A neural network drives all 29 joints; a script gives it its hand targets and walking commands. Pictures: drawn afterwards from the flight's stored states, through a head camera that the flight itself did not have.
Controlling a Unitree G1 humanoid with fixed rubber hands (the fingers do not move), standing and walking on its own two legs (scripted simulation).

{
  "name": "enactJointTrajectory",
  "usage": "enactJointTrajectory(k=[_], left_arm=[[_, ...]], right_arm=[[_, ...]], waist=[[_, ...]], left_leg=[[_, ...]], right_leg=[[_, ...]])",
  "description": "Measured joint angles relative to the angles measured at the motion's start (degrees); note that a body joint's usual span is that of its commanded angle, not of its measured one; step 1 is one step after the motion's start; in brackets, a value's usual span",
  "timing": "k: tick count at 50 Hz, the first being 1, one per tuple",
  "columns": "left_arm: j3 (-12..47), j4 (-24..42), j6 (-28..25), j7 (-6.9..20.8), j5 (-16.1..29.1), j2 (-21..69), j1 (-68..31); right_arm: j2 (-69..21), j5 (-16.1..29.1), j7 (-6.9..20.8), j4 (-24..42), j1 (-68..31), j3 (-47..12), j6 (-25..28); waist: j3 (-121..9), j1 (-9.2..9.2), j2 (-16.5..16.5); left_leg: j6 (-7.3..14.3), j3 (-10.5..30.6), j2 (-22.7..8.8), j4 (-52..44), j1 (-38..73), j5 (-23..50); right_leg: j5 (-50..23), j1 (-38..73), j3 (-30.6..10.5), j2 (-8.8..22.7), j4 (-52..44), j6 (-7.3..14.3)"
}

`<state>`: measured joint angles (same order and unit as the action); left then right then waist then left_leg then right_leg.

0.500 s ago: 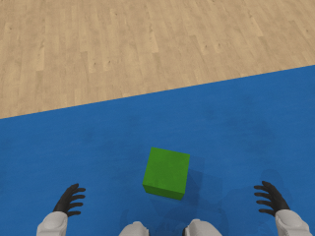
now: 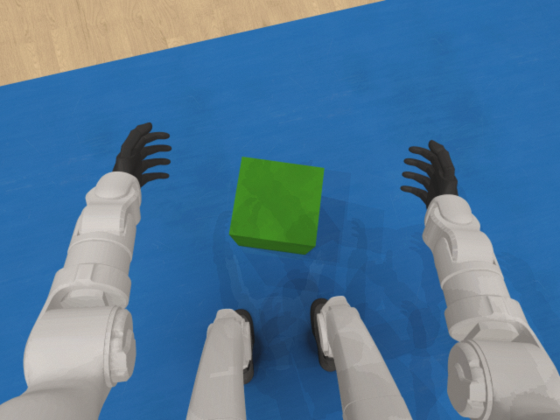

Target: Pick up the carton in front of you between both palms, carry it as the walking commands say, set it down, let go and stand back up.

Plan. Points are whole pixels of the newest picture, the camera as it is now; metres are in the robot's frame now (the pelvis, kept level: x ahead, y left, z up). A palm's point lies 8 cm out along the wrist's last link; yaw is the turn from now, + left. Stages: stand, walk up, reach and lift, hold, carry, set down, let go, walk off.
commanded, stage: reach and lift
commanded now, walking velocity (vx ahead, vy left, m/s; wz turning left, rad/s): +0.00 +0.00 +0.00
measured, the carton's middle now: (276, 210) +0.48 -0.02 -0.55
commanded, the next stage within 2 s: none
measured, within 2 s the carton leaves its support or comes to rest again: leaves its support in 1.96 s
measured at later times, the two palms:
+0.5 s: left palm (178, 153) +0.54 +0.16 -0.21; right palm (384, 177) +0.45 -0.21 -0.20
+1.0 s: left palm (205, 191) +0.53 +0.15 -0.43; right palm (354, 208) +0.45 -0.21 -0.43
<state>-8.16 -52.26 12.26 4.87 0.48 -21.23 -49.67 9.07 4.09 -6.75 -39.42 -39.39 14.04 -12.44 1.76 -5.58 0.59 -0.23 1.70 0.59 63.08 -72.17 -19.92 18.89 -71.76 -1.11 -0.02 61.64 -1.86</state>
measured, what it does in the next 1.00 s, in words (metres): lowers itself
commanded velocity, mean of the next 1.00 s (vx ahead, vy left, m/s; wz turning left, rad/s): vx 0.00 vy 0.00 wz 0.00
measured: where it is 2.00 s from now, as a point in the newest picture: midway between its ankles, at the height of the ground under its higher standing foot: (285, 353)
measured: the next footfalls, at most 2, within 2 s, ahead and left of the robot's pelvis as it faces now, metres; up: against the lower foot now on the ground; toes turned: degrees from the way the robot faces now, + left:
none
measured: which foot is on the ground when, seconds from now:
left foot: down 0.00-1.00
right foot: down 0.00-1.00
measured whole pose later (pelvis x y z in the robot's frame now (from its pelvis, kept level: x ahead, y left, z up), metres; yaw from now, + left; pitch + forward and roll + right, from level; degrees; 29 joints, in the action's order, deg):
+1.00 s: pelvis -0.04 +0.00 -0.26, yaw -3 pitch +43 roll -4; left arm 0.4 -67.0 5.4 -1.4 8.8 -27.1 -83.3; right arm 10.3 10.3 -9.9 -54.3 -71.2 15.3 -4.3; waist 11.8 -5.4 -0.7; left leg -1.6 4.2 2.6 117.3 -130.4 -29.7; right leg 28.1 -129.3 -1.0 -3.0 114.2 -4.2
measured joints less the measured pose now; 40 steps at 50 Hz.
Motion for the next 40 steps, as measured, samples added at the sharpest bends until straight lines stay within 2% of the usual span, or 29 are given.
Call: enactJointTrajectory(k=[7,12,19,24,29,34,40], left_arm=[[-1.9,-8.3,0.4,1.2,-1.7,-1.8,-17.1],[-3.8,-10.3,-0.5,1.3,-4.7,-1.8,-24.1],[-6.2,-9.3,-3.5,0.1,-7.9,0.7,-22.8],[-6.5,-8.7,-5.8,-1.8,-8.5,3.1,-19.2],[-4.3,-7.6,-7.4,-3.9,-6.2,3.4,-17.2],[0.4,-5.2,-8.0,-5.6,-1.0,0.9,-17.3],[5.1,-3.8,-7.0,-6.4,4.8,-2.8,-21.0]], right_arm=[[-2.8,-2.5,-1.5,-3.0,-14.3,5.7,-1.0],[-4.8,-5.1,-1.5,-2.4,-19.3,9.3,-0.1],[-6.8,-7.7,0.5,-2.2,-17.6,12.6,4.2],[-6.8,-8.0,1.6,-5.0,-15.4,13.7,7.5],[-5.4,-5.3,1.5,-7.1,-14.9,11.8,9.8],[-2.9,-0.2,0.2,-6.7,-16.0,7.0,10.5],[-0.2,5.1,-1.8,-5.5,-19.6,2.6,9.1]], waist=[[0.9,-1.14,0.7],[0.8,-1.67,0.6],[-2.7,-1.52,0.6],[-7.1,-0.84,0.8],[-8.6,-0.22,0.8],[-6.0,0.21,0.2],[-0.2,0.41,-0.5]], left_leg=[[0.2,0.6,0.4,2.9,-9.5,1.5],[0.3,0.9,0.7,4.1,-14.6,1.5],[0.4,1.1,1.0,5.7,-20.8,0.1],[0.3,1.5,1.2,12.0,-28.4,-3.2],[-0.1,2.1,1.6,21.8,-37.7,-6.9],[-0.7,2.5,1.9,32.4,-46.0,-9.6],[-1.1,2.6,2.1,43.4,-53.1,-10.7]], right_leg=[[-1.5,-9.0,0.3,0.1,2.3,-0.4],[-1.6,-13.9,0.3,0.1,3.2,-0.6],[-0.1,-19.9,0.3,0.1,4.7,-0.8],[3.1,-27.5,0.2,-0.3,10.9,-1.0],[6.7,-36.7,-0.2,-1.2,20.6,-1.6],[9.4,-45.0,-0.1,-1.9,31.1,-1.5],[10.3,-52.3,0.0,-2.6,41.9,-1.8]])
